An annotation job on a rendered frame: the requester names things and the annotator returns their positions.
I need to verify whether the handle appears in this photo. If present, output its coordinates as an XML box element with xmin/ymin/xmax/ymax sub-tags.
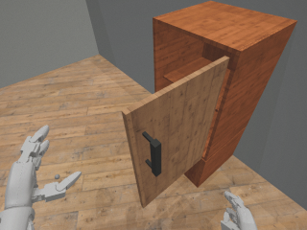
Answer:
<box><xmin>142</xmin><ymin>131</ymin><xmax>161</xmax><ymax>177</ymax></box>

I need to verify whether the cupboard door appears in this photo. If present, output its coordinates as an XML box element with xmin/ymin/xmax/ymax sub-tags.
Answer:
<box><xmin>122</xmin><ymin>56</ymin><xmax>230</xmax><ymax>208</ymax></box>

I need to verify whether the robot left hand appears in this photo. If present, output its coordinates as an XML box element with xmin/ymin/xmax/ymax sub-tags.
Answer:
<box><xmin>4</xmin><ymin>125</ymin><xmax>82</xmax><ymax>210</ymax></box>

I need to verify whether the robot left forearm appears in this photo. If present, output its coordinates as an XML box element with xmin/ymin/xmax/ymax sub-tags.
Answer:
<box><xmin>0</xmin><ymin>206</ymin><xmax>35</xmax><ymax>230</ymax></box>

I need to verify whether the robot right hand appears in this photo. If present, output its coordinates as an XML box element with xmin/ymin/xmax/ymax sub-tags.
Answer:
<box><xmin>221</xmin><ymin>191</ymin><xmax>258</xmax><ymax>230</ymax></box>

